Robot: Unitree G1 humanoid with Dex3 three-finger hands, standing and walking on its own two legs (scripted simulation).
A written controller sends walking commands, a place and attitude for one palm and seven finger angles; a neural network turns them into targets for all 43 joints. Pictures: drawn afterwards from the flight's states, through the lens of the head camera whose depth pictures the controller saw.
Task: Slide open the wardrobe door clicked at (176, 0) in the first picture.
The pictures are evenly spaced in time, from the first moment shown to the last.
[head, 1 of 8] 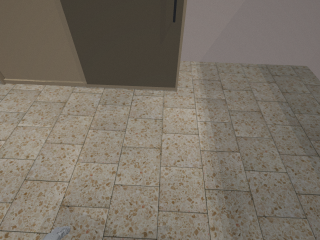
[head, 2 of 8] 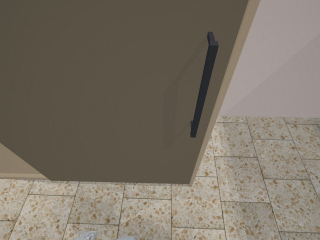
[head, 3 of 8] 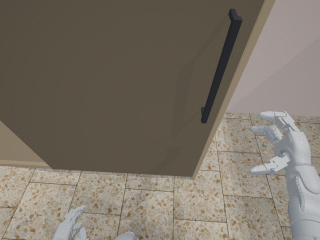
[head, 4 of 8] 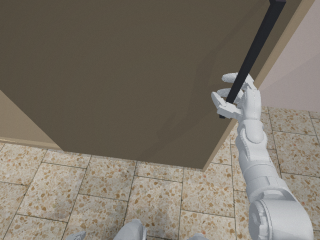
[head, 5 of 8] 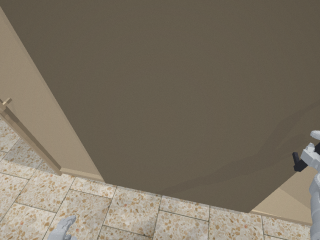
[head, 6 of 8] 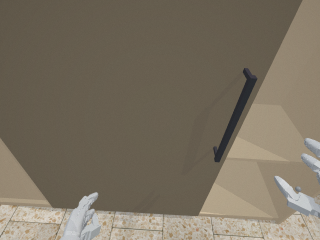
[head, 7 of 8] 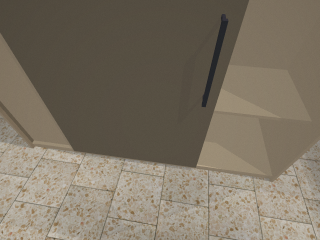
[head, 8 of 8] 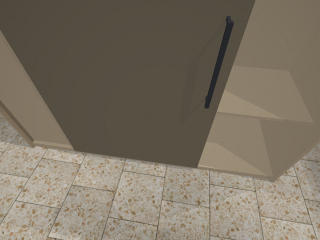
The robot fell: no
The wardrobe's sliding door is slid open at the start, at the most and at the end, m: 0.00 0.50 0.50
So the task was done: yes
